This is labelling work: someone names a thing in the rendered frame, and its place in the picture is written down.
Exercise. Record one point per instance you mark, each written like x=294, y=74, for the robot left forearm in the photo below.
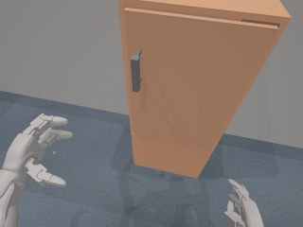
x=11, y=190

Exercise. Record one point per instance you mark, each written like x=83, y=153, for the robot left hand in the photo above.
x=25, y=146

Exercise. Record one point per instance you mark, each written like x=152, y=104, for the cupboard door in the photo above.
x=194, y=70

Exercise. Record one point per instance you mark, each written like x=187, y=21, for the handle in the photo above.
x=135, y=70

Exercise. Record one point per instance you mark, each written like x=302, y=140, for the robot right hand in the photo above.
x=247, y=214

